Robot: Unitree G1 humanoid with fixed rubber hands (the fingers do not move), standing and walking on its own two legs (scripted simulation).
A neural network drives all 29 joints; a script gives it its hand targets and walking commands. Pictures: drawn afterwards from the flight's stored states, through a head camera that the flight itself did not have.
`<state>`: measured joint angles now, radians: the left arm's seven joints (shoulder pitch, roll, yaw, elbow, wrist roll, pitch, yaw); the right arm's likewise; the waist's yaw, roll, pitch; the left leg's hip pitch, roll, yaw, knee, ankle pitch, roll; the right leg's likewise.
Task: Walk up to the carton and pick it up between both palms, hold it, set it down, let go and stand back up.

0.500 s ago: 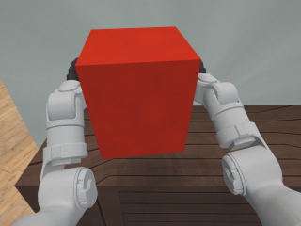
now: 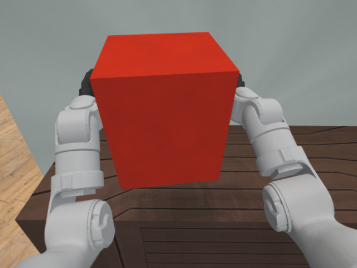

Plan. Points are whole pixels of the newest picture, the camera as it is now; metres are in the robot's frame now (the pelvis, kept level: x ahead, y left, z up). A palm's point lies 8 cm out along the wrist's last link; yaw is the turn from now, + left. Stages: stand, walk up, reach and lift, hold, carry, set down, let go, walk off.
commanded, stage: hold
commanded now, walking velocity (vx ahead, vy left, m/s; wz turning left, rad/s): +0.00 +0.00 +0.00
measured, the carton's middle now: (165, 110) +0.36 +0.00 +0.25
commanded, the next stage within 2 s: none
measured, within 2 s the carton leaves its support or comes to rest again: neither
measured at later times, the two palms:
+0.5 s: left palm (90, 102) +0.36 +0.15 +0.28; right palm (238, 96) +0.36 -0.15 +0.28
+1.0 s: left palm (90, 100) +0.37 +0.15 +0.28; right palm (236, 94) +0.37 -0.15 +0.28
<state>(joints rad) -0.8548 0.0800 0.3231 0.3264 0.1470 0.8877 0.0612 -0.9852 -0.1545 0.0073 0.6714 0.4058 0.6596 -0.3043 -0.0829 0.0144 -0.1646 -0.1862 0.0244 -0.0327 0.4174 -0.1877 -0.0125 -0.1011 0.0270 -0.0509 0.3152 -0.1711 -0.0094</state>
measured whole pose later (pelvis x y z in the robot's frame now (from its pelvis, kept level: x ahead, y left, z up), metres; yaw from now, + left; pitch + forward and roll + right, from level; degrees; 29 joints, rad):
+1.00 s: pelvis +0.00 +0.00 +0.00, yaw +0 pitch -2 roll -1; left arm -0.89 0.09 0.33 0.39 0.14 0.87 0.06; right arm -1.01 -0.16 0.02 0.71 0.40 0.66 -0.30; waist -0.08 0.01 -0.18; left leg -0.19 0.03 -0.03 0.41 -0.18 -0.02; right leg -0.11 0.03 -0.05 0.31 -0.17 -0.01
